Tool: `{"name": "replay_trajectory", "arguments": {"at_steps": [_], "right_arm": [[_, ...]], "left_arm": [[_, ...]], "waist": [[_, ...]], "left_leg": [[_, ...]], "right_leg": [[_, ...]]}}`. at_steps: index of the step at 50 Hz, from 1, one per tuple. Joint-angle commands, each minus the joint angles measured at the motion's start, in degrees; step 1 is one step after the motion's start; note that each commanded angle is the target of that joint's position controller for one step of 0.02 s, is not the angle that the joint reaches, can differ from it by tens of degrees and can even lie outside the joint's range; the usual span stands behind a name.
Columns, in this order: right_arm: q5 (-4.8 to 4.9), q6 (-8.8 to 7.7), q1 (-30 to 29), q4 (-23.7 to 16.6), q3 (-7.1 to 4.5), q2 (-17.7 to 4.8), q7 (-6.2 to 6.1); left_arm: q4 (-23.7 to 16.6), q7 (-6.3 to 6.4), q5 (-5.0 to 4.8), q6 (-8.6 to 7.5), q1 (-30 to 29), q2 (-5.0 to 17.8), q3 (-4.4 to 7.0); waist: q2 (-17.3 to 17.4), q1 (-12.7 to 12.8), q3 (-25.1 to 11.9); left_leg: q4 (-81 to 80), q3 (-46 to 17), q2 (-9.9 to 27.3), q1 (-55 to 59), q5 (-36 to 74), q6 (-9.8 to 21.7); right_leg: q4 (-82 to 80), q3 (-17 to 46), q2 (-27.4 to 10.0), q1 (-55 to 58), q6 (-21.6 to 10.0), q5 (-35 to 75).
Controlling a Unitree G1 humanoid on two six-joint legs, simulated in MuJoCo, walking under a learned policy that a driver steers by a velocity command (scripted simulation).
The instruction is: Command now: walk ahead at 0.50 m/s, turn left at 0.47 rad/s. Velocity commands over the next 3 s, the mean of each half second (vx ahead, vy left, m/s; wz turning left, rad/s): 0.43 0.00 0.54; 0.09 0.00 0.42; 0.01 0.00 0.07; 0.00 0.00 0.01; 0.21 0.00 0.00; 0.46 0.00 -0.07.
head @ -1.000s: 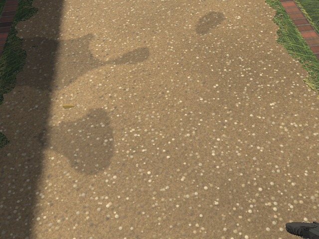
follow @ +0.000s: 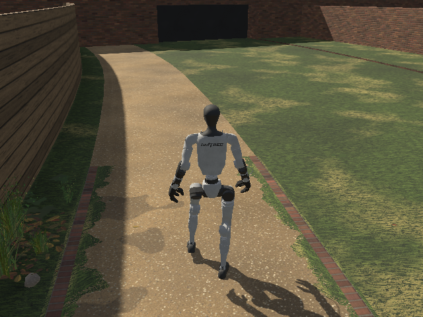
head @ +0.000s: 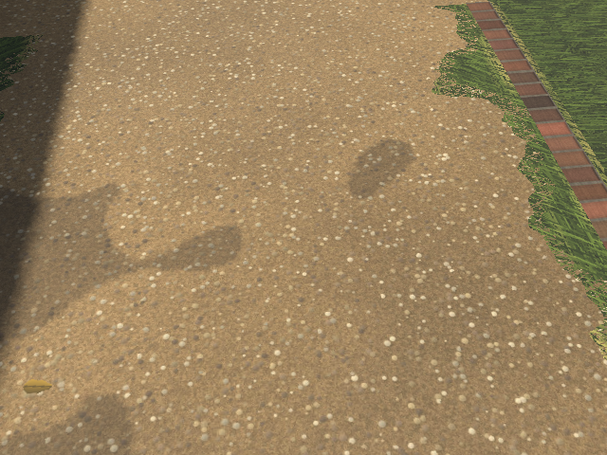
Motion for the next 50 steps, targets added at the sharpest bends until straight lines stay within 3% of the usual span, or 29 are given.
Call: {"name": "replay_trajectory", "arguments": {"at_steps": [1,4,6,8,9,10,11,12,13,14,15,16,20,23,26,30,31,32,33,34,35,36,38,40,42,45,47,49,50], "right_arm": [[-0.13,-0.67,-5.7,-5.4,0.38,-0.9,1.13],[-0.04,-0.63,-9.4,-8.1,0.33,-1.4,2.10],[-0.01,-0.46,-8.7,-9.2,-0.29,-2.6,2.59],[0.16,-0.06,-0.9,-8.2,-2.09,-5.6,2.46],[0.29,0.10,8.2,-6.0,-3.95,-8.6,1.77],[0.41,0.86,16.0,-4.4,-5.78,-13.9,0.39],[0.58,0.38,12.1,-6.3,-5.99,-18.0,0.22],[0.06,-0.33,13.4,-7.1,-4.54,-13.1,0.58],[-0.32,-1.04,12.2,-6.7,-3.78,-10.1,0.57],[-0.14,-1.50,8.8,-6.8,-3.31,-8.6,0.65],[-0.24,-1.70,5.4,-7.4,-2.75,-6.5,0.44],[-0.99,-1.67,2.9,-8.7,-2.33,-5.9,0.12],[-1.11,-1.25,2.5,-8.4,-3.37,-9.1,-1.38],[-0.10,0.46,4.0,-7.6,-3.72,-9.5,-2.59],[0.11,1.91,6.3,-6.8,-3.68,-9.2,-3.19],[-0.08,2.45,3.3,-8.2,-3.31,-7.5,-3.66],[-0.29,2.25,3.1,-9.0,-2.73,-5.6,-3.57],[-1.47,2.03,5.0,-10.0,-1.63,-2.4,-3.52],[-0.39,2.05,15.8,-10.0,-1.33,-2.4,-3.17],[-0.14,2.65,17.6,-7.5,-2.69,-8.5,-3.07],[0.16,3.67,11.5,-7.5,-3.58,-11.1,-3.32],[0.02,4.74,8.9,-7.6,-3.65,-10.3,-3.83],[-0.30,5.79,7.3,-8.5,-3.08,-7.7,-3.98],[-0.50,5.49,7.9,-8.5,-2.09,-4.5,-3.87],[-1.04,4.98,7.0,-8.5,-1.40,-3.3,-3.68],[-1.09,4.62,5.0,-8.6,-1.00,-3.7,-3.03],[-1.09,4.56,5.7,-7.8,-1.07,-3.9,-2.52],[-1.68,4.43,6.8,-6.9,-1.07,-4.0,-2.10],[-2.46,4.39,6.4,-7.7,-1.23,-6.2,-2.30]], "left_arm": [[-3.1,0.67,-0.58,-0.45,-2.5,9.3,2.20],[-1.5,0.79,-1.44,0.94,-0.3,10.3,2.65],[-1.4,1.11,-1.75,1.86,-0.9,11.6,2.98],[-1.7,1.65,-2.00,2.90,-1.9,13.1,3.31],[-2.1,1.91,-2.21,3.14,-2.8,12.8,3.01],[-3.2,1.99,-0.65,2.54,-1.3,9.8,1.79],[-6.5,1.23,0.08,0.67,1.8,3.1,-0.35],[-7.1,0.16,-1.77,-1.68,-3.7,8.3,0.45],[-8.7,-0.31,-3.54,-2.69,-8.0,9.2,0.61],[-8.6,0.00,-2.70,-3.08,-8.4,8.3,0.37],[-8.0,0.45,-0.99,-2.86,-8.5,8.9,0.83],[-7.7,0.46,-0.40,-2.13,-7.7,9.3,1.17],[-8.5,1.01,0.50,0.16,-8.0,6.3,0.45],[-9.5,0.73,0.28,0.46,-13.0,4.4,-0.47],[-10.6,-0.03,-0.56,0.71,-17.1,5.5,-0.28],[-10.1,-0.31,-0.06,-0.04,-13.6,8.3,1.16],[-9.9,0.03,0.65,-0.49,-11.3,9.4,1.51],[-10.3,0.75,1.59,-0.34,-8.3,12.3,1.86],[-9.5,0.66,2.43,0.88,-7.4,13.3,2.05],[-10.7,0.67,0.43,1.70,-9.9,9.8,1.58],[-11.6,0.86,0.25,2.29,-11.3,6.5,0.61],[-11.5,0.84,0.62,3.03,-12.9,5.8,0.12],[-11.1,0.96,0.73,3.87,-15.5,6.7,-0.02],[-10.3,0.99,0.84,4.05,-15.8,6.4,0.03],[-9.6,0.92,0.40,4.12,-15.6,6.7,0.16],[-8.3,0.65,-0.31,4.59,-14.4,8.2,0.57],[-7.6,0.49,-0.83,5.04,-14.5,8.4,0.40],[-6.1,0.29,-1.45,5.14,-12.9,7.0,-0.26],[-5.5,-0.06,-0.94,4.77,-11.1,5.4,-0.89]], "waist": [[-4.0,0.2,3.8],[-4.4,0.9,4.5],[-6.1,-0.7,2.5],[-7.9,-5.7,-3.2],[-6.8,-10.8,-7.9],[1.2,-13.0,-13.1],[13.1,-6.3,-18.6],[5.1,-10.7,-21.9],[2.8,-10.6,-14.2],[-2.6,-7.4,-8.3],[-2.7,-5.4,-6.1],[-1.7,-3.6,-4.1],[-1.7,-1.9,-3.0],[1.4,-4.1,-5.2],[2.9,-5.9,-6.4],[4.6,-2.6,-6.5],[2.9,-1.6,-8.5],[-6.4,-1.7,-14.3],[-20.9,-6.7,-20.4],[-15.0,-6.4,-18.8],[-10.3,-4.0,-13.2],[-7.3,-4.1,-10.6],[-9.1,-4.9,-5.5],[-10.6,-5.1,-5.6],[-11.0,-4.5,-7.4],[-11.9,-3.0,-8.7],[-11.5,-3.8,-8.0],[-10.1,-5.0,-6.5],[-6.1,-4.3,-6.5]], "left_leg": [[-6.5,2.2,0.2,0.8,3.9,1.1],[-10.1,4.5,-0.7,-1.1,-1.1,3.0],[-11.0,7.6,-3.4,2.9,-6.7,4.9],[-11.0,10.7,-8.0,14.4,-11.7,7.6],[-15.0,10.1,-10.1,28.3,-8.5,9.9],[-15.9,-4.3,-1.5,45.8,-6.9,13.6],[-24.5,-39.0,12.1,61.6,-16.9,25.6],[-29.9,-42.8,13.3,62.7,-20.3,24.8],[-30.1,-33.8,11.4,56.9,-17.4,22.2],[-30.1,-26.6,8.5,47.7,-10.9,19.9],[-30.5,-21.9,6.4,41.1,-5.0,18.5],[-31.4,-19.1,5.1,35.7,3.7,18.2],[-30.4,-9.9,1.5,24.9,27.2,17.2],[-27.5,-6.4,-2.9,22.5,23.7,12.9],[-24.6,-10.8,-2.1,25.1,14.4,10.8],[-15.7,-18.6,-1.8,29.4,6.7,8.4],[-9.7,-17.3,-4.9,27.9,2.5,6.2],[4.5,-11.2,-10.0,20.7,-17.9,3.3],[16.6,-7.6,-15.1,8.6,-44.1,0.4],[23.6,-7.5,-9.9,5.6,-40.0,-1.8],[26.3,-5.6,-8.4,4.4,-35.6,-3.1],[26.3,-4.4,-7.5,4.9,-32.4,-3.7],[23.1,-2.6,-6.7,8.9,-28.6,-4.2],[15.6,-0.2,-6.9,12.8,-27.5,-4.2],[7.8,0.6,-5.9,16.3,-27.0,-3.9],[-2.3,1.8,-5.2,20.7,-23.4,-2.8],[-10.7,3.0,-5.7,24.8,-18.6,-1.5],[-22.1,3.3,-6.2,32.2,-11.4,1.2],[-24.8,-3.2,-1.0,35.7,-8.0,3.6]], "right_leg": [[-5.8,3.3,-17.0,-2.3,-7.1,18.3],[-2.4,1.6,-18.7,4.5,-6.2,23.6],[3.3,-0.1,-19.0,7.1,-5.0,39.2],[16.4,-1.7,-18.1,6.8,-3.5,56.0],[28.7,-3.0,-16.0,0.9,-1.5,53.2],[46.9,-3.0,-12.9,-14.4,1.2,29.2],[67.1,5.1,0.8,-38.7,4.9,-19.2],[70.0,17.0,-1.5,-44.5,3.5,-19.2],[67.5,16.6,-4.0,-47.2,2.1,-14.7],[61.3,16.2,-6.7,-45.1,1.8,-10.4],[56.0,16.1,-8.4,-41.3,2.2,-8.1],[54.4,16.0,-8.9,-37.7,2.9,-6.8],[42.6,12.8,-6.3,-32.0,6.8,-2.3],[29.5,11.8,-2.5,-26.3,7.4,10.7],[21.7,13.3,-0.3,-24.4,7.1,14.7],[13.2,15.7,-1.1,-20.2,4.1,13.9],[10.0,17.0,-4.7,-13.5,1.9,22.2],[12.2,26.8,-16.4,-1.0,-2.2,42.3],[11.5,45.6,-29.2,10.1,-14.0,46.1],[10.0,47.5,-28.9,6.5,-14.9,31.0],[9.5,38.7,-23.9,1.6,-12.2,23.1],[8.1,33.8,-20.4,-3.4,-10.3,16.2],[4.7,26.9,-16.2,-13.2,-9.7,11.5],[3.8,22.0,-14.0,-14.8,-9.9,13.5],[4.5,20.6,-14.6,-13.4,-10.9,16.6],[4.9,21.2,-16.0,-11.9,-11.8,14.6],[5.8,21.0,-15.6,-13.1,-10.8,9.0],[7.4,19.4,-13.4,-17.9,-6.7,2.7],[10.5,17.3,-11.3,-21.4,-2.5,-1.5]]}}
Next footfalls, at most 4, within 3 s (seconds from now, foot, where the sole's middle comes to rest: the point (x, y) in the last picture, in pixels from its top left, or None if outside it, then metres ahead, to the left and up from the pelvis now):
0.18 left None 0.27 0.14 -0.78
0.62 right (330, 434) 0.54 0.02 -0.78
1.00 left None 0.36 0.20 -0.78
2.88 left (176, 322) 0.80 0.41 -0.78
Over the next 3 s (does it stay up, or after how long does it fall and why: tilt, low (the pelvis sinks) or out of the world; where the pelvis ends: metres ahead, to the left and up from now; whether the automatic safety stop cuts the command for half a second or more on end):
stays up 0.74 0.28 -0.01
